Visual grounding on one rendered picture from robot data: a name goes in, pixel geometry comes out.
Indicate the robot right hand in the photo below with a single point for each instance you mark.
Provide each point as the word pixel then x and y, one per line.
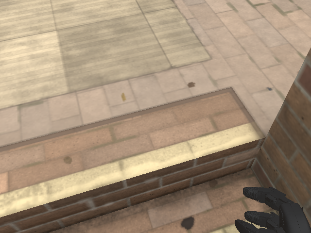
pixel 291 218

